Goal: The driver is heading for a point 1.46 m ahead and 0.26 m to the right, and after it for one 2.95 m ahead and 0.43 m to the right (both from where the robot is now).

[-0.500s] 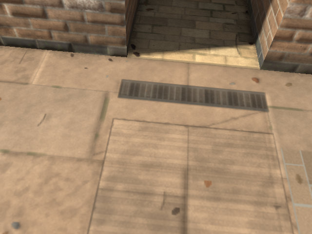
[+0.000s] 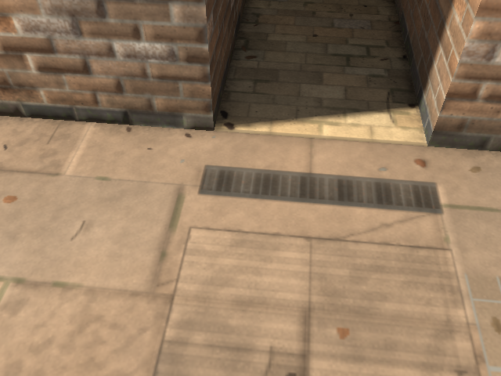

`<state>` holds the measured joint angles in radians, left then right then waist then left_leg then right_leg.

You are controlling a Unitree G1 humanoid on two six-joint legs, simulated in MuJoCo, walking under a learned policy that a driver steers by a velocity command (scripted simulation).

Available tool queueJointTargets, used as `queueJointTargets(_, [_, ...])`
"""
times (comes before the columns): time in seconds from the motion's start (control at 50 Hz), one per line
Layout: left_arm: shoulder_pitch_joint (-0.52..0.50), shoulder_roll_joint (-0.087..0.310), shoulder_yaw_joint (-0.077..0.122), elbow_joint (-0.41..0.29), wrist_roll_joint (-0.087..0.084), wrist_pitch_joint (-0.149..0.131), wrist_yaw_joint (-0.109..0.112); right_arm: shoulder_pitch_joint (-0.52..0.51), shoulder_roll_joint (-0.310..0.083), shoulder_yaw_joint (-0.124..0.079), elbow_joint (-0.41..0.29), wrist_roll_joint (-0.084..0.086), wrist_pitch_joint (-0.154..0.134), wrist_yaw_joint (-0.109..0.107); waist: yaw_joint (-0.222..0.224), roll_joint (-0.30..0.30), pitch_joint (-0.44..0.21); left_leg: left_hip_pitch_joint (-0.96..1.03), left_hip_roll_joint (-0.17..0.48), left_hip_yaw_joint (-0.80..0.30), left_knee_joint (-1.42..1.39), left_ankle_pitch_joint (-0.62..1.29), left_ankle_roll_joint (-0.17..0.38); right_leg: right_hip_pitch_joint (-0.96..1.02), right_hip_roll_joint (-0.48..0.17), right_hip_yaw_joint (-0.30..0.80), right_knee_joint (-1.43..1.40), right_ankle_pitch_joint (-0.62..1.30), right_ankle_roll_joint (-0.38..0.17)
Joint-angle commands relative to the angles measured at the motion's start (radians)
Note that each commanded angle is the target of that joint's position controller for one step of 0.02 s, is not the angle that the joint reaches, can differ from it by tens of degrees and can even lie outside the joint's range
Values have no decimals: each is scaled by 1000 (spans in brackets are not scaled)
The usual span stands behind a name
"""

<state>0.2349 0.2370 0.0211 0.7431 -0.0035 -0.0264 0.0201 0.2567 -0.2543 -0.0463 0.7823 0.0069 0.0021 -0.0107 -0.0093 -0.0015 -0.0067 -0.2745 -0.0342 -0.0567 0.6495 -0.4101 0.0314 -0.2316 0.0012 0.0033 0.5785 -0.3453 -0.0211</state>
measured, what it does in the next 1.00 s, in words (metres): walks ahead: right foot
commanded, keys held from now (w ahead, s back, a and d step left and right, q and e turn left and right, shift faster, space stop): w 1.00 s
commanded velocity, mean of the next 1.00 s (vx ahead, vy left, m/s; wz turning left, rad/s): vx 0.43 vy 0.00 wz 0.01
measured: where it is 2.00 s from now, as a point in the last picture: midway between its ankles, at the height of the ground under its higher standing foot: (264, 216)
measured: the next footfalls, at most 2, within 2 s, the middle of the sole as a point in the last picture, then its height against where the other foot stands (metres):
right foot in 0.54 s outside the picture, level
left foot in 1.08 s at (221, 318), level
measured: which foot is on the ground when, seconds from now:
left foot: down 0.00-0.56, up 0.58-1.00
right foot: down 0.00-0.10, up 0.12-0.52, down 0.54-1.00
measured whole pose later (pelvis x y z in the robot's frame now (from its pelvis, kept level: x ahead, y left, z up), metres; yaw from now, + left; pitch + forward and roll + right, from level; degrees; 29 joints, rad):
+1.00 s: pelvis +0.47 -0.03 +0.01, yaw +0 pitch +2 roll -2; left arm 0.37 0.28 0.05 0.86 -0.02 -0.07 -0.01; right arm 0.07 -0.26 -0.03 0.72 0.01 -0.08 0.03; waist 0.09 0.04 0.02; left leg -0.62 0.09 -0.03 0.56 0.07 0.00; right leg 0.03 0.08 -0.04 0.22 -0.28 -0.05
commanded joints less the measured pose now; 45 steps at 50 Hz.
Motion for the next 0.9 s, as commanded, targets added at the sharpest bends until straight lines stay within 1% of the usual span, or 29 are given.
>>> queueJointTargets(0.02, [33, 207, 58, -38, -12, -17, 8, -85, -71, -21, -93, 14, -57, 9, 25, -149, 138, -188, 35, 51, 62, -38, 24, -28, -317, 456, -375, -425, -211])
queueJointTargets(0.04, [1, 202, 56, -45, -16, -17, 4, -54, -66, -21, -82, 16, -66, 15, 0, -153, 128, -120, 38, 61, -6, -41, 40, -54, -293, 403, -365, -370, -192])
queueJointTargets(0.08, [-81, 169, 47, -67, -23, -11, -5, 85, -76, -33, -15, 12, -78, 25, -72, -131, 84, 176, 10, 76, -159, 105, 54, -196, -178, 229, -269, -231, -121])
queueJointTargets(0.1, [-115, 113, 30, -88, -17, -17, -8, 173, -125, -48, 10, 6, -81, 23, -102, -25, 58, 272, 99, -84, -239, 32, 85, -279, -96, 118, -85, -132, -64])
queueJointTargets(0.12, [-138, 67, 19, -130, -18, -35, -7, 262, -222, -73, 23, 5, -86, 26, -109, 235, 39, 379, 287, -450, -398, -131, 191, -446, 33, -37, 237, -80, 8])
queueJointTargets(0.14, [-153, 128, 35, -145, -31, -53, -3, 272, -217, -67, 11, -6, -96, 31, -122, 251, 65, 399, 398, -664, -468, -92, 290, -584, 31, 51, 439, -228, 7])
queueJointTargets(0.16, [-112, 149, 45, -129, -44, -64, -10, 230, -167, -50, 0, -7, -105, 27, -81, 159, 86, 420, 395, -598, -442, -54, 285, -652, -18, 93, 550, -186, -14])
queueJointTargets(0.18, [-90, 140, 42, -111, -39, -71, -18, 207, -143, -43, -12, -5, -109, 24, -66, 104, 70, 439, 358, -503, -436, -24, 252, -676, -47, 90, 572, -98, -34])
queueJointTargets(0.2, [-101, 132, 43, -109, -29, -76, -25, 186, -141, -39, -14, -3, -106, 23, -58, 69, 75, 436, 337, -432, -448, 33, 223, -696, -73, 80, 553, -19, -43])
queueJointTargets(0.24, [-126, 118, 43, -110, -17, -76, -44, 177, -100, -21, -13, -7, -92, 22, -49, 78, 73, 393, 279, -291, -474, 238, 180, -643, -101, 50, 481, 89, -31])
queueJointTargets(0.26, [-135, 101, 38, -113, -15, -73, -53, 187, -98, -19, -10, -5, -87, 21, -51, 87, 68, 375, 260, -234, -484, 326, 177, -619, -97, 25, 438, 125, -17])
queueJointTargets(0.34, [-260, 48, 13, -156, -14, -73, -68, 209, -140, -22, 1, 0, -72, 1, -82, 79, 96, 262, 207, -86, -514, 430, 161, -491, -64, -35, 155, 298, 29])
queueJointTargets(0.42, [-329, 82, 19, -183, -26, -76, -77, 240, -173, -29, 27, 11, -74, -2, -84, 107, 133, 230, 246, -69, -533, 407, 153, -373, -35, -32, 2, 384, 15])
queueJointTargets(0.46, [-328, 108, 27, -189, -25, -79, -80, 230, -178, -34, 36, 17, -71, -1, -57, 106, 131, 291, 275, -62, -495, 501, 134, -358, -31, -21, -37, 358, -19])
queueJointTargets(0.48, [-302, 125, 34, -185, -23, -79, -79, 219, -187, -38, 37, 15, -68, -1, -34, 111, 105, 322, 279, -51, -448, 636, 120, -313, -17, -27, -46, 332, -38])
queueJointTargets(0.5, [-246, 147, 46, -173, -19, -77, -74, 210, -201, -43, 36, 12, -64, -2, 2, 126, 53, 343, 274, -35, -366, 820, 107, -228, 10, -48, -44, 304, -59])
queueJointTargets(0.52, [-115, 179, 66, -137, -17, -72, -65, 197, -202, -43, 34, 7, -56, -3, 76, 123, -36, 324, 243, -3, -207, 979, 87, -55, 40, -73, -51, 297, -89])
queueJointTargets(0.54, [56, 213, 83, -92, -17, -65, -51, 191, -188, -36, 23, -2, -53, -8, 153, 108, -145, 185, 205, 18, 12, 928, 56, 212, -5, -28, -22, 304, -122])
queueJointTargets(0.56, [190, 315, 103, -72, 13, -60, -41, 290, -76, -4, -10, -15, -62, -3, 131, -125, -329, -173, 77, 51, 427, 463, -2, 614, -283, 379, -30, 178, -253])
queueJointTargets(0.58, [215, 271, 89, -51, 2, -61, -51, 333, -44, 12, 12, 2, -83, 4, 114, -284, -458, -338, -37, -69, 652, -137, -19, 689, -402, 795, -258, -55, -331])
queueJointTargets(0.6, [132, 208, 70, -56, -8, -61, -49, 218, -151, -20, -11, 35, -97, 10, 115, -190, -261, -456, 32, -95, 726, -100, -8, 546, -366, 710, -311, -167, -275])
queueJointTargets(0.62, [65, 179, 61, -60, -9, -59, -46, 116, -169, -22, -41, 45, -105, 12, 95, -111, -125, -467, 83, -53, 697, -12, 5, 379, -330, 551, -324, -116, -241])
queueJointTargets(0.64, [9, 162, 55, -58, 0, -62, -49, 72, -153, -20, -50, 31, -107, 8, 56, -34, -44, -431, 125, -31, 632, 65, 5, 221, -288, 440, -352, 5, -226])
queueJointTargets(0.66, [-29, 137, 49, -61, 13, -71, -53, 79, -146, -26, -43, 15, -99, 4, 17, -47, -21, -368, 161, -39, 575, 118, 6, 124, -244, 357, -375, 100, -212])
queueJointTargets(0.68, [-49, 129, 48, -58, 18, -76, -54, 111, -127, -24, -31, 12, -87, 4, -10, -73, -21, -312, 176, -42, 552, 146, 1, 61, -221, 311, -405, 135, -214])
queueJointTargets(0.74, [-38, 140, 53, -26, 6, -97, -56, 103, -99, -20, -30, 3, -62, -2, -31, -63, 13, -315, 190, -24, 471, 197, -25, -18, -205, 217, -464, 220, -240])
queueJointTargets(0.8, [10, 168, 58, 5, 3, -94, -42, -22, -97, -17, -70, -9, -68, -3, 0, -37, 56, -405, 198, -19, 295, 358, -50, 14, -192, 160, -485, 282, -236])
queueJointTargets(0.86, [58, 189, 61, 25, -6, -82, -32, -133, -73, -5, -96, -6, -86, 10, 46, -29, 69, -370, 165, 17, 74, 516, -49, 42, -161, 88, -481, 323, -199])
queueJointTargets(0.9, [109, 206, 63, 49, -13, -75, -29, -204, -65, 1, -116, 1, -93, 20, 78, -25, 78, -351, 144, 35, -13, 555, -48, 82, -173, 80, -474, 313, -193])
Keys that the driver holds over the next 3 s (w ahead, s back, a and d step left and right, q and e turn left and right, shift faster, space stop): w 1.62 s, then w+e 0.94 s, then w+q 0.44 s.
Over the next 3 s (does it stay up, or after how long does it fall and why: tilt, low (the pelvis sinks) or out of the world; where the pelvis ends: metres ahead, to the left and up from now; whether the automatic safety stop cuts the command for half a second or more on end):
stays up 1.48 -0.25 0.01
